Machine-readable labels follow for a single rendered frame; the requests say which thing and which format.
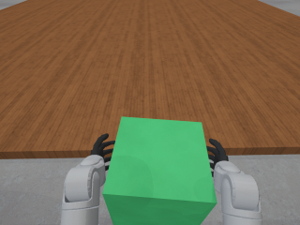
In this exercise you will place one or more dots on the left robot forearm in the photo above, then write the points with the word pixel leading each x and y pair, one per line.
pixel 81 192

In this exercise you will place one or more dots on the right robot forearm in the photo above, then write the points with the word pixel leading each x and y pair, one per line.
pixel 240 195

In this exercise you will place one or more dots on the carton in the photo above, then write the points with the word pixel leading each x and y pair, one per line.
pixel 159 174

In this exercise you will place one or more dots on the right robot hand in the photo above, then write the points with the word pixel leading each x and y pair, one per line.
pixel 219 154

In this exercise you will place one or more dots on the left robot hand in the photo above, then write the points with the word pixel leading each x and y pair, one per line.
pixel 98 147

